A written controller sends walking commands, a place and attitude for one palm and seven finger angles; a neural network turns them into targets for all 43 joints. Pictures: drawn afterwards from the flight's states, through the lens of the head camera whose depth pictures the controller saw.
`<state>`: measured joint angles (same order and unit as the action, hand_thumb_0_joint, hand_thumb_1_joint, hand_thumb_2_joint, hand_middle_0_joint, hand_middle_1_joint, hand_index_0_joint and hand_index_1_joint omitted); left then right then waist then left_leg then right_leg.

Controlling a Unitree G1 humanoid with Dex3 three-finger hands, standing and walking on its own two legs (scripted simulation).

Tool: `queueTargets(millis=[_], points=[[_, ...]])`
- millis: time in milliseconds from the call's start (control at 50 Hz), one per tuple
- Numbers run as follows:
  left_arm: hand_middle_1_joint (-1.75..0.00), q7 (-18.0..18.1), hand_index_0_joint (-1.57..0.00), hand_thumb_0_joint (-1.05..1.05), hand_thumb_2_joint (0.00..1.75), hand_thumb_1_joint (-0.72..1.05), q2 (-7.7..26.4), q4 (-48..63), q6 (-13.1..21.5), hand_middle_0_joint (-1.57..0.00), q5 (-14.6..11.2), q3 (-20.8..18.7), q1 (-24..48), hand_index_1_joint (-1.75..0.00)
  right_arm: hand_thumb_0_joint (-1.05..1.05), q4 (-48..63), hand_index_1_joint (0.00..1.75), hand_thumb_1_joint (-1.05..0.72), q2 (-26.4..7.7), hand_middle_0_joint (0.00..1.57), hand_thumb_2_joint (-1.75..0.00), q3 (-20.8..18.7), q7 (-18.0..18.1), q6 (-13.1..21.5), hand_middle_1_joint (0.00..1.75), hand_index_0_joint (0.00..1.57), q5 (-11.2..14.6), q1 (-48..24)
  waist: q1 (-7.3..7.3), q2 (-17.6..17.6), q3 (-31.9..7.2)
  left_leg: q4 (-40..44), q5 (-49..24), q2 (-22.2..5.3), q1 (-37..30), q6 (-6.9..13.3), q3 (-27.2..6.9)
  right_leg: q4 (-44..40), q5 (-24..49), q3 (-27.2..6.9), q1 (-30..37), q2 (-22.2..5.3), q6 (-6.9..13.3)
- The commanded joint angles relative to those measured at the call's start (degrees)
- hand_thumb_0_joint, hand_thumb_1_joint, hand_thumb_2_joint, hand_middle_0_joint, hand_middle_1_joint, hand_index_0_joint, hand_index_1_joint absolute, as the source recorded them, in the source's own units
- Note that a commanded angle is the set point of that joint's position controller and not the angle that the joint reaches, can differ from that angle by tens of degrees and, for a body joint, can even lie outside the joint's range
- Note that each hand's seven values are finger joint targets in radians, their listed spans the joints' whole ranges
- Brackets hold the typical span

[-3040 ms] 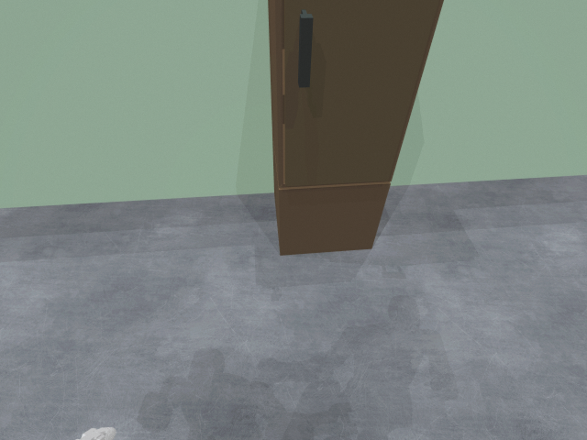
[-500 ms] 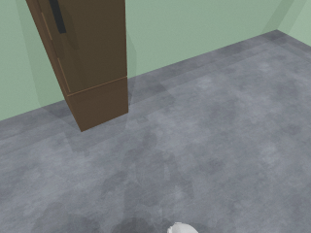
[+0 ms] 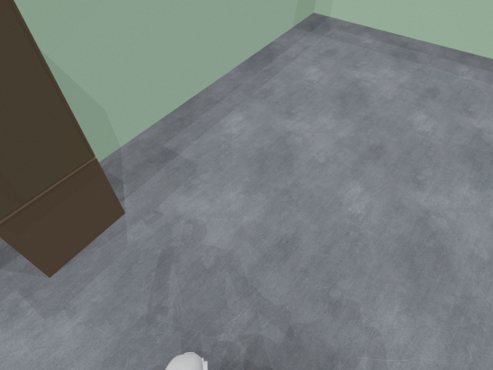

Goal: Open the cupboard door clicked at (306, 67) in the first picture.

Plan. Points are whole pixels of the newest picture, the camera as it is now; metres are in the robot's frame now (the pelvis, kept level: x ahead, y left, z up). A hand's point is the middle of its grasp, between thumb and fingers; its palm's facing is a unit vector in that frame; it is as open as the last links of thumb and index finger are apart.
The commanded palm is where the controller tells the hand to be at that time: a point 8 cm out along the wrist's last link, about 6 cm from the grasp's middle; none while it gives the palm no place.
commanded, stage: walk to a spot facing it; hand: left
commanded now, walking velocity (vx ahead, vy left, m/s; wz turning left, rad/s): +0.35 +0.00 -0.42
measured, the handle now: out of the picture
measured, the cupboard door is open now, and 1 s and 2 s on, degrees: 0 0 0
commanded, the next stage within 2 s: turn to face it in 0.68 s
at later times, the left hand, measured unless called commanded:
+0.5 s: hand (141, 290) +0.30 +0.24 -0.17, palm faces -0.21 -0.96 -0.17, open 7.4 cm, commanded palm none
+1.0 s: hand (215, 219) +0.49 +0.10 -0.17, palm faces -0.46 -0.87 -0.18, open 7.4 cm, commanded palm none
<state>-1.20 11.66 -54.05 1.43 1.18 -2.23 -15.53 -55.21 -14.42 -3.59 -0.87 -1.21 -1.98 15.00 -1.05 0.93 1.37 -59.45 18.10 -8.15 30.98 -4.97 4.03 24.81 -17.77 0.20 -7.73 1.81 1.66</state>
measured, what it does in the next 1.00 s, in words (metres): walks ahead, turning right: left foot, then right foot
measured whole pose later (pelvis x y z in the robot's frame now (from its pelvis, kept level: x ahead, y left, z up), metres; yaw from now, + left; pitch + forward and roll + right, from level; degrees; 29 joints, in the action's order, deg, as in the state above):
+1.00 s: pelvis +0.31 +0.00 -0.01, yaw -26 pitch -1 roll -2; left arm 0.9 8.9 -55.2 -0.3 1.2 -1.3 -7.2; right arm -56.1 -9.4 -2.1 1.4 -1.0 -1.1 13.8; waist -3.1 1.3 2.3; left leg -56.5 22.3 -7.0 27.1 -3.1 2.0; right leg 30.6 -12.9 6.9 -17.3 0.6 2.7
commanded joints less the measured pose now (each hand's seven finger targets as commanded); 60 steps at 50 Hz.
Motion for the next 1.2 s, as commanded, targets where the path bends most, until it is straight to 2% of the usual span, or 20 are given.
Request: queueTargets(millis=[0,100,160,180,200,260,320,580,640,680,700,720,740,760,880,980,1060,1100,1120,1180], points=[[-0.30,1.10,-0.20,0.00,0.90,0.90,11.39,0.76,1.91,-0.20,0.11,-3.14,-4.21,-0.30,0.00,7.51,0.30,-0.90,-3.21,0.20,-0.90,-0.58,-0.60,2.75,0.30,0.20,0.43,-7.60,2.60,-7.52,2.31,6.50,-4.37,0.63,7.10,0.08,0.50,-11.17,11.79,-13.71,3.20,-13.61,8.45],[-0.30,1.47,-0.20,0.00,0.90,0.90,11.95,-0.03,1.66,-0.20,0.42,-3.45,-3.13,-0.30,0.00,8.73,0.30,-0.90,-2.62,0.20,-0.90,-0.53,-0.68,3.95,0.30,0.20,1.04,-9.27,1.98,-8.77,3.89,19.21,-3.57,2.84,-5.25,1.84,0.76,-8.86,11.86,-15.31,-2.51,-13.78,7.34],[-0.30,1.15,-0.20,0.00,0.90,0.90,10.00,0.15,1.52,-0.20,-0.13,-3.84,-0.40,-0.30,0.00,3.03,0.30,-0.90,-7.86,0.20,-0.90,-1.93,1.24,5.00,0.30,0.20,0.65,9.11,-6.44,0.03,-4.33,31.15,-5.29,2.43,-33.00,2.96,-0.48,12.88,16.23,-10.42,-10.76,-6.51,3.51],[-0.30,0.42,-0.20,0.00,0.90,0.90,5.54,0.89,0.94,-0.20,-0.97,-3.49,-3.93,-0.30,0.00,1.08,0.30,-0.90,-15.08,0.20,-0.90,-3.48,1.77,5.40,0.30,0.20,-0.43,16.77,-7.77,18.89,-11.69,37.10,1.30,-15.20,-43.63,7.61,-22.12,33.59,-6.33,-1.31,-21.45,2.30,-0.09],[-0.30,0.20,-0.20,0.00,0.90,0.90,5.00,1.88,1.11,-0.20,-0.73,-3.25,-4.61,-0.30,0.00,1.17,0.30,-0.90,-15.38,0.20,-0.90,-2.51,1.77,4.81,0.30,0.20,0.01,16.51,-5.81,20.24,-11.29,45.87,12.05,-22.12,-39.65,11.12,-34.00,45.57,-16.00,-3.00,-26.76,2.28,-0.05],[-0.30,-1.15,-0.20,0.00,0.90,0.90,5.04,1.02,0.06,-0.20,0.51,-3.59,0.88,-0.30,0.00,3.21,0.30,-0.90,-5.76,0.20,-0.90,-0.54,2.19,5.36,0.30,0.20,0.37,3.14,-1.14,7.56,4.06,50.63,16.95,-16.61,-19.21,8.77,-20.38,52.01,-2.05,-2.44,-28.98,-6.32,-0.33],[-0.30,-1.44,-0.20,0.00,0.90,0.90,2.15,-0.77,-2.17,-0.20,0.70,-3.63,-4.46,-0.30,0.00,2.45,0.30,-0.90,-2.40,0.20,-0.90,0.12,2.53,6.27,0.30,0.20,0.83,1.26,2.56,8.62,2.90,49.70,4.33,-11.04,-14.73,5.91,-3.83,49.99,4.77,-0.86,-24.69,-6.50,-1.79],[-0.30,-1.27,-0.20,0.00,0.90,0.90,0.02,5.07,-3.16,-0.20,0.56,-2.93,12.13,-0.30,0.00,-2.55,0.30,-0.90,-2.90,0.20,-0.90,-0.78,2.81,4.85,0.30,0.20,0.43,9.57,-1.67,6.50,4.33,40.06,-35.78,-12.42,-28.83,10.96,11.30,23.56,5.97,6.45,-28.17,-6.79,-3.58],[-0.30,-1.00,-0.20,0.00,0.90,0.90,1.07,5.68,-2.54,-0.20,0.57,-2.94,12.18,-0.30,0.00,-2.37,0.30,-0.90,-4.15,0.20,-0.90,-1.54,2.69,4.06,0.30,0.20,0.34,9.20,-1.20,7.32,2.52,34.19,-43.43,-13.79,-30.85,10.54,12.58,17.49,2.62,8.17,-22.81,-4.36,-1.66],[-0.30,-0.72,-0.20,0.00,0.90,0.90,2.93,4.32,-1.52,-0.20,0.76,-3.31,5.03,-0.30,0.00,-1.13,0.30,-0.90,-6.01,0.20,-0.90,-2.06,2.51,3.82,0.30,0.20,0.75,7.28,2.81,6.82,-2.97,22.09,-50.81,-13.02,-31.11,8.59,14.44,11.06,4.26,9.84,-11.98,-1.45,-0.17],[-0.30,-0.36,-0.20,0.00,0.90,0.90,6.01,2.54,-0.39,-0.20,0.93,-4.01,-1.56,-0.30,0.00,-0.23,0.30,-0.90,-6.05,0.20,-0.90,-1.98,2.01,3.68,0.30,0.20,1.24,7.34,6.18,3.27,-7.66,8.91,-45.30,-11.91,-23.56,5.78,14.52,3.90,12.65,8.11,2.25,-2.59,1.01],[-0.30,0.50,-0.20,0.00,0.90,0.90,13.27,1.38,0.51,-0.20,0.81,-5.44,-7.61,-0.30,0.00,1.96,0.30,-0.90,-2.57,0.20,-0.90,-1.10,1.40,3.55,0.30,0.20,2.07,9.34,7.64,-11.57,-15.75,-8.21,-3.96,-3.63,-3.76,1.76,14.37,4.97,38.55,-13.82,22.08,-18.64,7.72],[-0.30,1.40,-0.20,0.00,0.90,0.90,16.81,0.52,0.25,-0.20,-0.93,-5.89,-10.34,-0.30,0.00,3.91,0.30,-0.90,-1.33,0.20,-0.90,-0.87,2.20,3.30,0.30,0.20,1.96,5.64,8.23,-13.43,-17.45,-23.05,20.25,2.32,5.38,0.05,6.57,4.48,66.28,-25.96,22.80,-28.13,14.64],[-0.30,2.19,-0.20,0.00,0.90,0.90,15.29,1.48,-0.20,-0.20,-1.07,-5.69,-8.43,-0.30,0.00,4.40,0.30,-0.90,-1.37,0.20,-0.90,-0.54,2.78,3.08,0.30,0.20,1.77,3.97,7.52,-9.49,-18.04,-21.61,16.07,0.52,4.36,1.16,-1.93,3.02,59.49,-20.67,18.85,-25.82,14.06],[-0.30,3.26,-0.20,0.00,0.90,0.90,5.35,3.43,0.09,-0.20,0.19,-1.55,8.96,-0.30,0.00,-2.24,0.30,-0.90,3.01,0.20,-0.90,1.12,2.45,-0.38,0.30,0.20,0.72,11.01,-3.07,-5.25,-6.05,-4.98,4.04,0.38,-9.01,1.79,-2.06,-4.66,29.50,-1.11,-11.52,-15.70,7.46],[-0.30,2.94,-0.20,0.00,0.90,0.90,6.00,1.84,-0.77,-0.20,0.23,-1.79,6.81,-0.30,0.00,-0.63,0.30,-0.90,2.78,0.20,-0.90,1.26,1.62,0.12,0.30,0.20,1.21,5.43,0.06,-10.09,-1.61,11.55,3.90,2.86,-9.88,2.16,0.67,-5.97,15.51,0.34,-8.72,-16.63,6.83],[-0.30,3.09,-0.20,0.00,0.90,0.90,6.18,1.90,-1.92,-0.20,-0.22,-2.65,5.31,-0.30,0.00,0.02,0.30,-0.90,1.05,0.20,-0.90,0.37,1.06,0.45,0.30,0.20,0.94,5.44,-0.41,-3.59,-0.05,27.69,-6.64,2.67,-18.08,2.90,0.94,2.88,8.74,3.67,-12.45,-17.17,2.43],[-0.30,2.77,-0.20,0.00,0.90,0.90,1.58,4.29,-2.70,-0.20,-0.78,-2.28,3.12,-0.30,0.00,1.83,0.30,-0.90,-7.05,0.20,-0.90,-1.19,1.00,0.94,0.30,0.20,0.13,6.65,-0.40,19.88,1.44,42.42,-21.23,-14.34,-17.14,12.41,-24.37,22.44,-13.21,9.40,-21.42,-5.84,-4.59],[-0.30,3.04,-0.20,0.00,0.90,0.90,2.86,4.76,-2.98,-0.20,-0.13,-2.28,6.22,-0.30,0.00,1.18,0.30,-0.90,-7.94,0.20,-0.90,-1.66,1.83,1.10,0.30,0.20,-0.17,6.98,-2.41,19.80,0.49,45.81,-19.07,-15.25,-15.83,15.31,-29.78,34.32,-16.88,4.22,-22.38,-4.84,-4.34],[-0.30,2.20,-0.20,0.00,0.90,0.90,3.50,3.94,-2.18,-0.20,0.12,-3.26,6.06,-0.30,0.00,2.81,0.30,-0.90,-5.31,0.20,-0.90,-1.11,2.28,1.70,0.30,0.20,0.27,1.88,0.25,7.59,-1.40,42.52,-20.59,-9.08,-18.62,14.07,-20.66,42.00,-6.69,0.01,-25.77,-6.72,-4.62]])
